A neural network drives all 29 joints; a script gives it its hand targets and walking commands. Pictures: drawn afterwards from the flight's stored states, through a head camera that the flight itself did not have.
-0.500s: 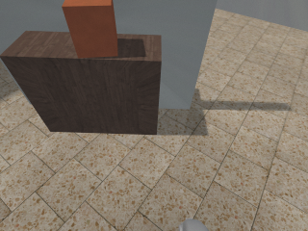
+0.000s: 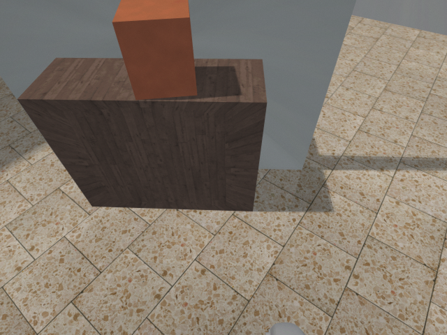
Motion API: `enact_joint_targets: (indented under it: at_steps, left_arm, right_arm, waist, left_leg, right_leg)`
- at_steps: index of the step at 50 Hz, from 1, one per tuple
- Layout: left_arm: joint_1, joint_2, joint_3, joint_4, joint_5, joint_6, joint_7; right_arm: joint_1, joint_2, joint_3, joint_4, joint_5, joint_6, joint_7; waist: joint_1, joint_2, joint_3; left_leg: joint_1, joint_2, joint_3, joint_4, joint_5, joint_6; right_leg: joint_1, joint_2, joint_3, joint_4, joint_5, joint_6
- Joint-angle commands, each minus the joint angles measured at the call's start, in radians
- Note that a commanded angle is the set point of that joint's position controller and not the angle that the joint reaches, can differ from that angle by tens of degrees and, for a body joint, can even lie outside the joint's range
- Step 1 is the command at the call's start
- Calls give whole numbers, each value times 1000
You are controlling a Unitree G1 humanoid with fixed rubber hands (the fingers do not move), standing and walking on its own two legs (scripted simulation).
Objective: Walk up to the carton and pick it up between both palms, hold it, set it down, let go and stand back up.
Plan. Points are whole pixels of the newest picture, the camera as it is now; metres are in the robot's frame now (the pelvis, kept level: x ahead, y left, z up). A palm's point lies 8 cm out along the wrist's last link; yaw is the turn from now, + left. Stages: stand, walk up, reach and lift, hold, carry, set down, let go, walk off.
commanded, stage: walk up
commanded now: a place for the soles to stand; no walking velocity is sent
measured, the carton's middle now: (161, 48) +0.95 +0.20 +0.06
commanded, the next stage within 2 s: none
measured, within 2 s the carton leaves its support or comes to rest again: neither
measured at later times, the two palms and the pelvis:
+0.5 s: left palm out of the picture +0.16 +0.43 -0.09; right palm (369, 333) +0.15 -0.25 -0.11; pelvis +0.11 +0.08 -0.01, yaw +1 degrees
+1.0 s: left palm out of the picture +0.21 +0.55 -0.09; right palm (297, 287) +0.24 -0.14 -0.12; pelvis +0.18 +0.19 -0.01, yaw +3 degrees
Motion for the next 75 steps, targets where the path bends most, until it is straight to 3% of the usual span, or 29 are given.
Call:
enact_joint_targets:
  at_steps: [1,7,9,11,12,15,20,22,24,25,26,27,30,35,36,37,38,39,42,45,48,49,50,51,53,61,69,72,75]
  left_arm:
    - [-37,222,58,-75,-29,-35,15]
    - [-10,147,37,-79,-27,-47,17]
    - [205,155,54,-15,-19,-54,33]
    - [358,323,125,-13,-9,-57,46]
    - [247,361,126,-30,-15,-52,45]
    - [68,289,114,-81,-15,-45,55]
    - [31,354,125,-71,6,-46,25]
    - [31,350,132,-89,0,-28,21]
    - [2,257,87,-82,4,-15,20]
    - [0,120,47,-110,-7,-13,21]
    - [-60,152,44,-110,-27,-8,33]
    - [-82,207,47,-95,-31,-17,41]
    - [10,165,42,-80,-34,-30,42]
    - [230,185,60,-17,-31,-52,59]
    - [341,214,83,8,-15,-47,67]
    - [399,326,120,7,1,-53,74]
    - [332,375,120,-12,-15,-44,74]
    - [211,354,122,-58,-15,-44,74]
    - [26,324,108,-113,-2,-40,83]
    - [178,324,110,-73,3,-43,67]
    - [111,362,111,-69,9,-24,65]
    - [-14,325,97,-87,5,-17,62]
    - [11,228,65,-102,1,-5,58]
    - [-47,128,31,-132,-24,1,68]
    - [-72,206,42,-102,-41,12,75]
    - [11,131,29,-59,-33,3,31]
    - [89,127,42,-27,-18,-8,28]
    - [116,266,83,-30,-12,-15,26]
    - [-36,259,69,-81,0,-7,34]
  right_arm:
    - [17,-268,-93,-95,-34,-28,-45]
    - [92,-239,-78,-115,-43,-9,-47]
    - [1,-233,-72,-136,-17,0,-47]
    - [-27,-129,-26,-193,-20,-9,-37]
    - [-72,-216,-55,-191,-29,8,-38]
    - [-68,-237,-72,-155,-25,19,-27]
    - [-21,-225,-83,-88,-24,34,13]
    - [-26,-230,-84,-107,-25,23,10]
    - [194,-235,-101,-14,-40,0,-10]
    - [242,-293,-113,-34,-57,-8,-24]
    - [142,-397,-113,-60,-38,-7,-29]
    - [102,-397,-113,-95,-26,-5,-32]
    - [54,-274,-93,-104,-37,4,-51]
    - [-74,-224,-73,-159,-33,21,-35]
    - [-108,-197,-53,-174,-17,22,-43]
    - [-73,-136,-30,-210,-15,13,-41]
    - [-115,-177,-48,-219,-35,35,-41]
    - [-148,-250,-60,-208,-36,52,-47]
    - [-77,-243,-83,-161,-33,61,-19]
    - [-90,-210,-78,-139,-27,52,-5]
    - [-60,-202,-75,-165,-22,45,2]
    - [95,-208,-95,-75,-20,37,-15]
    - [184,-251,-103,-56,-47,20,-25]
    - [120,-399,-117,-81,-53,21,-32]
    - [3,-359,-117,-83,-21,14,-55]
    - [-28,-219,-57,-51,-19,-35,-97]
    - [-128,-198,-53,-89,-7,-15,-94]
    - [-151,-133,-35,-95,2,-23,-89]
    - [-74,-169,-67,-73,-8,-23,-83]
  waist:
    - [-9,51,59]
    - [-41,177,-93]
    - [82,106,-212]
    - [166,-175,-236]
    - [145,-106,-181]
    - [43,-3,43]
    - [30,-282,105]
    - [34,-239,11]
    - [-91,-4,-89]
    - [-130,305,-99]
    - [-108,288,2]
    - [-69,106,49]
    - [-34,191,-2]
    - [96,136,-146]
    - [165,138,-174]
    - [181,-103,-218]
    - [162,-115,-176]
    - [115,-69,-29]
    - [20,-70,45]
    - [98,-205,15]
    - [48,-273,-49]
    - [-61,-247,-92]
    - [-80,23,-103]
    - [-100,408,-3]
    - [-57,117,53]
    - [1,122,-109]
    - [72,118,-181]
    - [92,-116,-139]
    - [13,-175,-64]
  left_leg:
    - [252,187,-449,-430,70,119]
    - [394,152,-159,-199,672,154]
    - [218,87,-31,0,753,83]
    - [-373,-31,-25,315,-61,-1]
    - [-386,25,-138,407,-158,9]
    - [-415,123,-192,412,-72,-12]
    - [-126,94,-60,119,-76,-30]
    - [-19,78,-31,-64,-48,-45]
    - [298,-16,23,-246,4,-24]
    - [362,154,-361,-492,-216,19]
    - [229,306,-676,-578,-191,100]
    - [214,315,-675,-549,-81,131]
    - [316,222,-334,-299,454,206]
    - [150,113,-102,-48,762,95]
    - [-48,87,-106,102,626,59]
    - [-330,0,-60,269,228,9]
    - [-431,24,-117,422,-205,-11]
    - [-392,68,-162,482,-198,-10]
    - [-233,113,-176,426,-53,-23]
    - [-226,84,-64,219,-138,-25]
    - [-15,42,-25,-29,-152,-12]
    - [155,35,-43,-176,23,-13]
    - [263,34,-118,-331,-95,-7]
    - [179,260,-575,-548,-242,40]
    - [98,259,-561,-507,-103,9]
    - [356,244,-253,-278,712,75]
    - [217,235,-145,-152,540,88]
    - [-131,28,-34,81,12,-43]
    - [38,45,-160,31,-186,19]
  right_leg:
    - [-303,1,11,27,87,-25]
    - [-117,50,-197,-443,98,-12]
    - [293,65,-219,-657,418,-25]
    - [688,-354,500,-735,275,-203]
    - [567,-403,603,-780,106,-280]
    - [338,-333,387,-757,41,-251]
    - [66,-248,185,-767,-58,-199]
    - [163,-223,100,-637,95,-175]
    - [1,-129,-9,-279,242,-109]
    - [-207,18,-92,-22,60,-44]
    - [-350,108,-59,84,-134,-14]
    - [-316,57,15,90,-107,-32]
    - [-259,-16,-57,-108,-98,-28]
    - [244,45,-170,-572,281,-41]
    - [477,-5,-61,-618,298,-67]
    - [690,-258,316,-635,382,-155]
    - [564,-461,593,-752,215,-286]
    - [335,-499,596,-782,245,-343]
    - [123,-310,291,-687,242,-234]
    - [225,-273,226,-608,410,-231]
    - [180,-248,121,-512,476,-196]
    - [54,-207,45,-376,490,-135]
    - [-62,-95,-65,-96,289,-83]
    - [-352,94,-102,57,-154,-27]
    - [-327,55,80,131,-26,-27]
    - [-141,33,40,-167,49,-11]
    - [186,40,-89,-616,248,-42]
    - [351,-251,433,-619,367,-247]
    - [17,-270,450,-559,127,-273]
